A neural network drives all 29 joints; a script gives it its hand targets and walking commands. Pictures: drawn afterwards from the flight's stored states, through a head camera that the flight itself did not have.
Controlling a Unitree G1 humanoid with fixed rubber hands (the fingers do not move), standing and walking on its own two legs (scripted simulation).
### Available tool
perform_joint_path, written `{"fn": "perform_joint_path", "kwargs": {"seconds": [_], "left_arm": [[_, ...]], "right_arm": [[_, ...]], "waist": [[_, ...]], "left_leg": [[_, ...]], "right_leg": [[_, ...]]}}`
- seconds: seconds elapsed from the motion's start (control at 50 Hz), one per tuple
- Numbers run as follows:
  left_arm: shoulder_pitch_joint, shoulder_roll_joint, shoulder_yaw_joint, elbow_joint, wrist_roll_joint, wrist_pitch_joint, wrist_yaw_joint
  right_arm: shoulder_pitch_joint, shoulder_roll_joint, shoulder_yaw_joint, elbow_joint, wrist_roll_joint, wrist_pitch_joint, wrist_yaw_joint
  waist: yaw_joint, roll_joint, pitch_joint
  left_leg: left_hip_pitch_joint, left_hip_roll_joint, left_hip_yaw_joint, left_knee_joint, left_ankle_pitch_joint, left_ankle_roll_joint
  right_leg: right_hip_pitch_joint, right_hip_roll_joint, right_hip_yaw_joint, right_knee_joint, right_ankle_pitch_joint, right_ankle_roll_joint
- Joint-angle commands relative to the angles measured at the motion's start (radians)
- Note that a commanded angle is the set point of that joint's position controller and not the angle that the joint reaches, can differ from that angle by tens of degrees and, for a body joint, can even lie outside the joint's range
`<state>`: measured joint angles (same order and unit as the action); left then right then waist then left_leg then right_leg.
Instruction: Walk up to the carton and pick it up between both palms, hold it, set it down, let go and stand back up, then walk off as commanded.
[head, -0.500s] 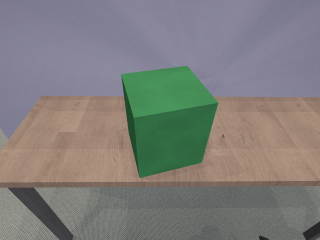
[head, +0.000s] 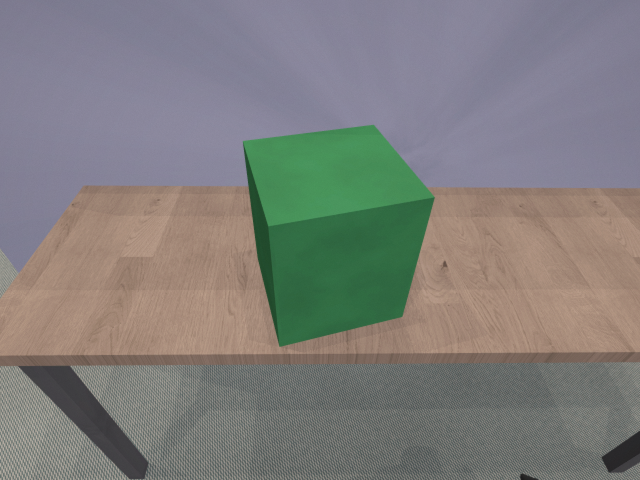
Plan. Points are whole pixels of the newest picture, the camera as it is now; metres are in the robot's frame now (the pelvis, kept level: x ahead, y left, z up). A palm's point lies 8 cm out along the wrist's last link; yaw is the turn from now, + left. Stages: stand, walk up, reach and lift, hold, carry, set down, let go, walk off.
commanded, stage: stand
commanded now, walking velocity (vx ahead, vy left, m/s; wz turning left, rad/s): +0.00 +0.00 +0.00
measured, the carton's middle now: (327, 234) +0.46 +0.04 +0.06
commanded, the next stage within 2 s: walk off in 0.56 s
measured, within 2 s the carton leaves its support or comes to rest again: neither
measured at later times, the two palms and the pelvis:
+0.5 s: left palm out of the picture +0.02 +0.27 -0.14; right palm out of the picture +0.08 -0.25 -0.08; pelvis -0.02 +0.01 +0.00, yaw +0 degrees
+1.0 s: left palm out of the picture +0.00 +0.30 -0.15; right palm out of the picture +0.04 -0.26 -0.10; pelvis -0.04 +0.03 -0.01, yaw +0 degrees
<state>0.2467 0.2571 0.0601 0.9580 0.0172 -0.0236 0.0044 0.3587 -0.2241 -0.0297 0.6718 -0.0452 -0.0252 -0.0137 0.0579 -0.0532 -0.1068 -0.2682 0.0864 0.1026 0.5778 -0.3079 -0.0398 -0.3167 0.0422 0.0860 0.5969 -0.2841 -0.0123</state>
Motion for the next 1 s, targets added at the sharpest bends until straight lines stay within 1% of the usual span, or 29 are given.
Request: {"fn": "perform_joint_path", "kwargs": {"seconds": [0.0, 0.04, 0.1, 0.18, 0.2, 0.22, 0.24, 0.28, 0.3, 0.34, 0.4, 0.42, 0.46, 0.5, 0.56, 0.58, 0.62, 0.66, 0.68, 0.72, 0.74, 0.76, 0.78, 0.8, 0.86, 0.88, 0.92, 0.96, 0.98], "left_arm": [[-0.068, 0.268, 0.03, -0.049, 0.029, -0.041, -0.001], [-0.04, 0.292, 0.037, -0.02, 0.025, -0.034, -0.002], [-0.03, 0.269, 0.03, -0.016, 0.03, -0.04, 0.006], [-0.045, 0.247, 0.026, -0.028, 0.025, -0.033, 0.002], [-0.086, 0.265, 0.023, -0.037, 0.029, -0.036, 0.001], [-0.061, 0.28, 0.029, -0.024, 0.026, -0.032, -0.002], [-0.053, 0.243, 0.02, -0.022, 0.027, -0.031, -0.003], [-0.035, 0.247, 0.015, -0.009, 0.021, -0.031, -0.009], [-0.043, 0.277, 0.028, -0.006, 0.024, -0.029, 0.003], [-0.057, 0.254, 0.031, -0.016, 0.031, -0.031, -0.005], [-0.056, 0.291, 0.033, -0.005, 0.017, -0.028, -0.005], [-0.082, 0.273, 0.027, -0.01, 0.024, -0.024, -0.004], [-0.078, 0.275, 0.031, -0.004, 0.027, -0.028, -0.002], [-0.087, 0.274, 0.033, -0.011, 0.02, -0.037, -0.006], [-0.06, 0.27, 0.027, 0.022, 0.018, -0.023, -0.003], [-0.068, 0.274, 0.033, 0.009, 0.014, -0.022, -0.005], [-0.065, 0.244, 0.023, 0.02, 0.011, -0.019, -0.012], [-0.063, 0.262, 0.034, 0.011, 0.022, -0.029, -0.013], [-0.081, 0.261, 0.023, 0.015, 0.013, -0.024, -0.013], [-0.053, 0.234, 0.02, 0.018, 0.013, -0.018, -0.009], [-0.026, 0.312, 0.037, -0.085, -0.013, 0.002, 0.003], [-0.037, 0.322, 0.041, -0.119, -0.012, 0.01, 0.008], [-0.024, 0.322, 0.043, -0.125, -0.014, 0.016, 0.007], [-0.031, 0.322, 0.049, -0.138, -0.011, 0.023, 0.007], [-0.064, 0.337, 0.052, -0.173, 0.001, 0.048, 0.002], [-0.082, 0.348, 0.054, -0.194, -0.004, 0.056, 0.006], [-0.112, 0.36, 0.063, -0.206, 0.0, 0.057, 0.009], [-0.119, 0.379, 0.069, -0.233, 0.0, 0.063, 0.012], [-0.127, 0.378, 0.065, -0.257, 0.0, 0.064, 0.01]], "right_arm": [[-0.004, -0.258, -0.093, 0.009, 0.006, -0.036, -0.017], [-0.029, -0.272, -0.096, -0.006, 0.009, -0.041, -0.014], [-0.023, -0.283, -0.093, 0.016, 0.004, -0.037, -0.015], [-0.018, -0.265, -0.091, 0.001, 0.012, -0.035, -0.014], [-0.015, -0.274, -0.095, 0.012, 0.008, -0.036, -0.014], [-0.014, -0.261, -0.089, 0.021, 0.017, -0.036, -0.014], [-0.001, -0.259, -0.088, 0.033, 0.006, -0.04, -0.012], [-0.034, -0.243, -0.083, 0.016, 0.012, -0.029, -0.009], [-0.013, -0.24, -0.08, 0.023, 0.013, -0.033, -0.008], [-0.04, -0.27, -0.093, 0.011, 0.007, -0.037, -0.014], [-0.023, -0.265, -0.089, 0.034, 0.012, -0.032, -0.01], [-0.038, -0.266, -0.091, 0.027, 0.017, -0.037, -0.012], [-0.004, -0.252, -0.087, 0.044, 0.019, -0.036, -0.012], [-0.025, -0.264, -0.082, 0.044, 0.018, -0.033, -0.011], [-0.003, -0.248, -0.087, 0.05, 0.012, -0.038, -0.013], [-0.066, -0.254, -0.08, 0.044, 0.01, -0.036, -0.012], [-0.083, -0.261, -0.082, 0.024, 0.018, -0.036, -0.007], [-0.055, -0.242, -0.077, 0.039, 0.018, -0.029, -0.008], [-0.075, -0.283, -0.091, 0.035, 0.014, -0.025, -0.012], [-0.051, -0.244, -0.08, 0.041, 0.022, -0.031, -0.012], [-0.092, -0.374, -0.105, 0.053, 0.03, 0.008, -0.028], [-0.078, -0.362, -0.1, 0.044, 0.027, 0.013, -0.032], [-0.072, -0.367, -0.102, 0.045, 0.032, 0.028, -0.032], [-0.083, -0.357, -0.106, 0.043, 0.032, 0.029, -0.025], [-0.09, -0.376, -0.099, 0.048, 0.029, 0.054, -0.014], [-0.083, -0.388, -0.102, 0.041, 0.034, 0.055, -0.011], [-0.052, -0.362, -0.11, 0.037, 0.029, 0.058, -0.005], [-0.016, -0.355, -0.119, 0.036, 0.031, 0.063, -0.004], [-0.002, -0.364, -0.12, 0.02, 0.032, 0.063, -0.002]], "waist": [[-0.06, 0.082, 0.08], [-0.063, 0.14, 0.087], [-0.045, 0.064, 0.093], [-0.059, 0.095, 0.124], [-0.066, 0.063, 0.12], [-0.051, 0.106, 0.126], [-0.054, 0.118, 0.16], [-0.045, 0.116, 0.147], [-0.05, 0.063, 0.165], [-0.054, 0.162, 0.161], [-0.047, 0.085, 0.184], [-0.066, 0.082, 0.182], [-0.066, 0.094, 0.177], [-0.058, 0.148, 0.142], [-0.062, 0.138, 0.155], [-0.032, 0.165, 0.182], [-0.044, 0.178, 0.134], [-0.051, 0.118, 0.147], [-0.051, 0.153, 0.181], [-0.05, 0.141, 0.172], [-0.065, 0.038, 0.228], [-0.066, 0.082, 0.179], [-0.071, 0.123, 0.154], [-0.062, 0.115, 0.166], [-0.069, 0.017, 0.217], [-0.081, 0.042, 0.244], [-0.095, -0.009, 0.297], [-0.081, -0.116, 0.254], [-0.09, -0.067, 0.221]], "left_leg": [[0.041, 0.03, -0.108, -0.098, 0.129, 0.098], [0.043, 0.026, -0.096, -0.091, 0.159, 0.091], [0.003, 0.007, -0.089, -0.078, 0.085, 0.088], [0.032, 0.023, -0.103, -0.091, 0.088, 0.086], [0.041, 0.031, -0.106, -0.106, 0.091, 0.094], [0.031, 0.028, -0.112, -0.124, 0.043, 0.094], [0.016, 0.035, -0.123, -0.14, 0.038, 0.096], [0.005, 0.027, -0.114, -0.141, 0.023, 0.093], [-0.005, 0.015, -0.109, -0.132, -0.004, 0.097], [0.022, 0.022, -0.112, -0.133, 0.017, 0.086], [-0.002, 0.026, -0.123, -0.135, 0.002, 0.097], [0.008, 0.021, -0.114, -0.132, -0.006, 0.094], [0.006, 0.016, -0.116, -0.13, -0.01, 0.089], [0.009, 0.025, -0.122, -0.137, 0.037, 0.096], [0.014, 0.037, -0.144, -0.16, 0.023, 0.097], [-0.013, 0.049, -0.147, -0.181, 0.026, 0.1], [0.007, 0.035, -0.127, -0.153, 0.032, 0.094], [0.012, 0.027, -0.132, -0.158, 0.005, 0.087], [0.003, 0.038, -0.134, -0.162, -0.003, 0.097], [0.023, 0.044, -0.135, -0.171, 0.019, 0.091], [-0.026, 0.047, -0.146, -0.019, 0.232, 0.105], [-0.005, 0.038, -0.144, 0.024, 0.289, 0.121], [-0.001, 0.041, -0.152, 0.029, 0.255, 0.135], [-0.023, 0.036, -0.156, 0.034, 0.139, 0.138], [-0.088, -0.022, -0.153, 0.078, -0.263, 0.141], [-0.094, -0.027, -0.178, 0.072, -0.301, 0.139], [-0.072, -0.079, -0.13, 0.21, -0.258, 0.116], [-0.001, -0.125, -0.092, 0.4, -0.161, 0.102], [0.029, -0.12, -0.115, 0.412, -0.142, 0.102]], "right_leg": [[0.074, -0.126, 0.102, -0.161, 0.17, -0.057], [0.068, -0.13, 0.104, -0.154, 0.213, -0.06], [0.11, -0.144, 0.124, -0.17, 0.201, -0.059], [0.028, -0.133, 0.132, -0.204, 0.082, -0.06], [0.018, -0.133, 0.125, -0.189, 0.061, -0.067], [0.019, -0.12, 0.122, -0.208, 0.005, -0.057], [0.025, -0.116, 0.109, -0.201, 0.058, -0.059], [0.038, -0.109, 0.107, -0.197, 0.045, -0.051], [0.022, -0.125, 0.132, -0.225, -0.013, -0.057], [0.01, -0.134, 0.14, -0.217, -0.049, -0.059], [0.015, -0.129, 0.132, -0.246, -0.057, -0.051], [0.006, -0.128, 0.149, -0.237, -0.056, -0.054], [0.013, -0.137, 0.149, -0.241, -0.071, -0.053], [0.046, -0.14, 0.142, -0.231, -0.042, -0.05], [0.048, -0.12, 0.101, -0.208, -0.01, -0.046], [0.06, -0.116, 0.093, -0.192, 0.044, -0.047], [0.072, -0.126, 0.104, -0.201, 0.082, -0.048], [0.059, -0.131, 0.121, -0.215, -0.011, -0.044], [0.037, -0.131, 0.118, -0.233, 0.001, -0.047], [0.035, -0.129, 0.106, -0.227, 0.029, -0.043], [-0.077, -0.159, 0.11, -0.148, 0.283, -0.069], [-0.072, -0.16, 0.11, -0.101, 0.369, -0.092], [-0.078, -0.149, 0.107, -0.074, 0.36, -0.096], [-0.121, -0.143, 0.1, -0.079, 0.241, -0.099], [-0.232, -0.174, 0.178, -0.178, -0.137, -0.143], [-0.274, -0.179, 0.211, -0.186, -0.223, -0.151], [-0.347, -0.211, 0.263, -0.252, -0.269, -0.172], [-0.357, -0.293, 0.325, -0.313, -0.204, -0.224], [-0.357, -0.297, 0.349, -0.309, -0.22, -0.238]]}}
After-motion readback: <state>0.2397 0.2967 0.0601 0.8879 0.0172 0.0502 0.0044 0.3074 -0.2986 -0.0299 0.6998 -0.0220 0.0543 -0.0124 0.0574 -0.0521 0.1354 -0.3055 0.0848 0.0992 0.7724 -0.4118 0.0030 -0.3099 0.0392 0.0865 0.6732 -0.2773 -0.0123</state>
